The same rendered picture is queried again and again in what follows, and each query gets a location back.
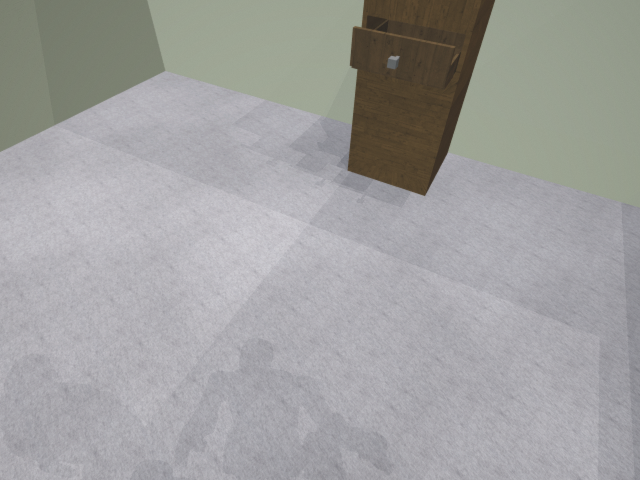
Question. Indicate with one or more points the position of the cabinet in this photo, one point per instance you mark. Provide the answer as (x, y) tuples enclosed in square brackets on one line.
[(402, 131)]

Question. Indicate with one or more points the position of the handle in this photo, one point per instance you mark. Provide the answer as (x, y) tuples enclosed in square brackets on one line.
[(393, 62)]

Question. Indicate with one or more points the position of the drawer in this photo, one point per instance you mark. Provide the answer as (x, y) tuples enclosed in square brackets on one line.
[(428, 56)]

